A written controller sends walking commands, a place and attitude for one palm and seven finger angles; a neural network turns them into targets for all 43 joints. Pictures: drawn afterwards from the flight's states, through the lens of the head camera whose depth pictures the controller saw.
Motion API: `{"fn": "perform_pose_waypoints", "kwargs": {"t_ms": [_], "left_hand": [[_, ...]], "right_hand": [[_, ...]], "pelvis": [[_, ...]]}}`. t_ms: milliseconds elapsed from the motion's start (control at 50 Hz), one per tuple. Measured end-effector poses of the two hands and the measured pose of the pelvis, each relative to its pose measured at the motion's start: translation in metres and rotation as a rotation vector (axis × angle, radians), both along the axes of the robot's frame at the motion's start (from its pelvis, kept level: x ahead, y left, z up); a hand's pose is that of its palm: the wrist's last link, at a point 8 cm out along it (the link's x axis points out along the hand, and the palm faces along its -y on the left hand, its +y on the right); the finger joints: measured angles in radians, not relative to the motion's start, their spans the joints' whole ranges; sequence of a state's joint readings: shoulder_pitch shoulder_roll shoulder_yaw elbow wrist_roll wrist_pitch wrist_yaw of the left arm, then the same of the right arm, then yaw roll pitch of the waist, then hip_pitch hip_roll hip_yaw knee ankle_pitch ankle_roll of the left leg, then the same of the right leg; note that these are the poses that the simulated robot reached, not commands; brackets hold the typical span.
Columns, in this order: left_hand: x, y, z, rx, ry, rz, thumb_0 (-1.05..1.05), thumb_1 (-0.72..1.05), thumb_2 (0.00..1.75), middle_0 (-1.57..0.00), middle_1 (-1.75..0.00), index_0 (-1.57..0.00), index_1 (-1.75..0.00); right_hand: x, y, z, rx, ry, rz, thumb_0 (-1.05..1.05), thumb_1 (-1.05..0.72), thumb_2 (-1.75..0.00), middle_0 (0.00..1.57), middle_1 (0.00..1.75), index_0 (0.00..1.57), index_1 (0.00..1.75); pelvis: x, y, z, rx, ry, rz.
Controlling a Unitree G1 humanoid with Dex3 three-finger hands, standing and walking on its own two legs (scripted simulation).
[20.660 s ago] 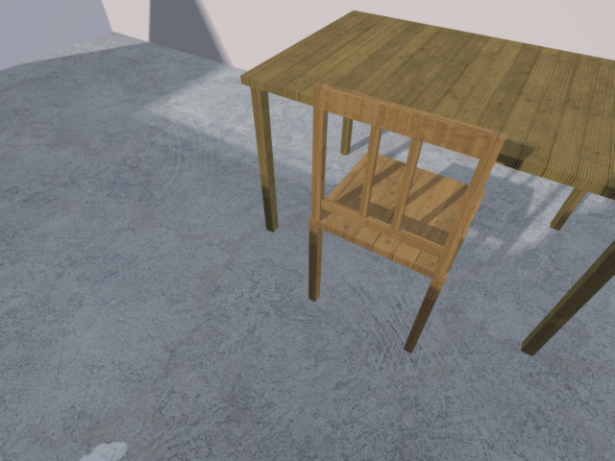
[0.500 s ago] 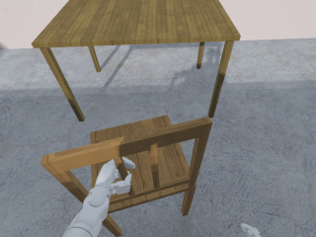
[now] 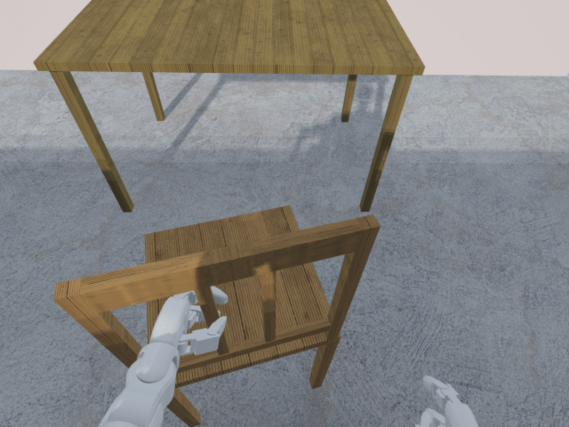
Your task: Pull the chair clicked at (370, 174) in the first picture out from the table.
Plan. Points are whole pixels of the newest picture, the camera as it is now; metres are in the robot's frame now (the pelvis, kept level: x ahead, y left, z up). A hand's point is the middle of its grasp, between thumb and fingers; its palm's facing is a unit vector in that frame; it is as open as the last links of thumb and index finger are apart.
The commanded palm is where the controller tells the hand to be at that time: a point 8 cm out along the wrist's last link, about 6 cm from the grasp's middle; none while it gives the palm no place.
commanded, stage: open the thumb and straighten the fingers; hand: left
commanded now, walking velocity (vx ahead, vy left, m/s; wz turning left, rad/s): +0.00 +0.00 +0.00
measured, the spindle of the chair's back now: (214, 322) +0.30 +0.13 -0.09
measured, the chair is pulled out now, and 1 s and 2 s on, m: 0.60 0.60 0.60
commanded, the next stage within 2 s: draw the fingers out of the gap in 0.60 s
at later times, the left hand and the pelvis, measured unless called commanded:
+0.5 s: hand (200, 335) +0.26 +0.14 -0.05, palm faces -0.10 -0.98 -0.18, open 16.2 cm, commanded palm +0.25 +0.18 -0.03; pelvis +0.01 +0.01 -0.02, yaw +1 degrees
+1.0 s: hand (189, 380) +0.20 +0.14 -0.05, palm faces -0.08 -0.98 -0.18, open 17.5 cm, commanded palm +0.19 +0.19 -0.03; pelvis +0.01 +0.00 -0.03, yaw +2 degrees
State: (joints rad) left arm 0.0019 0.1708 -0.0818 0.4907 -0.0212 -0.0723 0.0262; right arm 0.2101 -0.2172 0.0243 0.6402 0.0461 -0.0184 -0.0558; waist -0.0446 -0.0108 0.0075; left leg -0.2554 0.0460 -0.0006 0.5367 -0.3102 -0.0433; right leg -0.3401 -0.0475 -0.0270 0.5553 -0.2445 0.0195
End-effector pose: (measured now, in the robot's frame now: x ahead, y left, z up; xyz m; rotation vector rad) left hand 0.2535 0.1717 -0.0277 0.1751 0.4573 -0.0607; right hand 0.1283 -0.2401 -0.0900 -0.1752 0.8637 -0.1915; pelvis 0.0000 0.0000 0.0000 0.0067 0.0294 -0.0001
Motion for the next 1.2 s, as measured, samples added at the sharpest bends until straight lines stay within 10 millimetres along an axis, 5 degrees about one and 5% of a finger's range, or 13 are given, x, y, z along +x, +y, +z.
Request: {"fn": "perform_pose_waypoints", "kwargs": {"t_ms": [180, 360, 540, 660, 800, 1040, 1200], "left_hand": [[0.008, 0.009, 0.004, 0.029, -0.001, -0.028, 0.03, -0.05, 0.45, -0.35, -1.27, -0.48, -1.38], [0.000, 0.013, 0.000, 0.018, 0.031, -0.003, 0.00, -0.44, 0.25, -0.30, -0.91, -0.32, -0.94], [-0.005, 0.017, -0.002, 0.033, 0.025, 0.006, 0.00, -0.52, 0.21, -0.12, -0.34, -0.12, -0.34], [-0.008, 0.016, 0.002, 0.027, 0.015, 0.000, -0.01, -0.53, 0.20, -0.04, -0.11, -0.04, -0.12], [-0.021, 0.016, 0.000, 0.026, 0.034, 0.007, -0.01, -0.54, 0.20, -0.01, -0.03, -0.02, -0.03], [-0.075, 0.020, -0.001, 0.032, 0.063, 0.030, -0.01, -0.54, 0.20, 0.00, 0.00, -0.01, 0.00], [-0.089, 0.016, 0.004, 0.020, 0.035, 0.025, -0.01, -0.54, 0.20, 0.00, 0.00, -0.01, 0.00]], "right_hand": [[-0.003, -0.008, -0.013, -0.008, -0.019, 0.007, 0.01, -0.91, -0.90, 0.20, 0.30, 0.20, 0.30], [0.016, 0.004, -0.020, 0.009, -0.071, 0.036, 0.01, -0.91, -0.90, 0.20, 0.30, 0.20, 0.30], [0.041, 0.010, -0.019, 0.003, -0.132, 0.081, 0.01, -0.91, -0.90, 0.20, 0.30, 0.20, 0.30], [0.050, 0.009, -0.016, -0.007, -0.160, 0.095, 0.01, -0.91, -0.90, 0.20, 0.30, 0.20, 0.30], [0.049, 0.005, -0.014, -0.014, -0.171, 0.088, 0.01, -0.91, -0.90, 0.20, 0.30, 0.20, 0.30], [0.048, 0.009, -0.014, -0.021, -0.210, 0.090, 0.01, -0.91, -0.90, 0.20, 0.30, 0.20, 0.30], [0.048, 0.016, -0.015, -0.011, -0.246, 0.092, 0.01, -0.91, -0.90, 0.20, 0.30, 0.20, 0.30]], "pelvis": [[0.002, 0.007, -0.011, -0.004, 0.058, 0.000], [0.011, 0.009, -0.019, -0.001, 0.090, 0.006], [0.015, 0.007, -0.026, -0.005, 0.105, 0.021], [0.017, 0.006, -0.028, -0.009, 0.108, 0.031], [0.017, 0.004, -0.030, -0.008, 0.110, 0.029], [0.011, 0.004, -0.036, -0.015, 0.103, 0.042], [0.004, 0.004, -0.040, -0.016, 0.105, 0.046]]}}
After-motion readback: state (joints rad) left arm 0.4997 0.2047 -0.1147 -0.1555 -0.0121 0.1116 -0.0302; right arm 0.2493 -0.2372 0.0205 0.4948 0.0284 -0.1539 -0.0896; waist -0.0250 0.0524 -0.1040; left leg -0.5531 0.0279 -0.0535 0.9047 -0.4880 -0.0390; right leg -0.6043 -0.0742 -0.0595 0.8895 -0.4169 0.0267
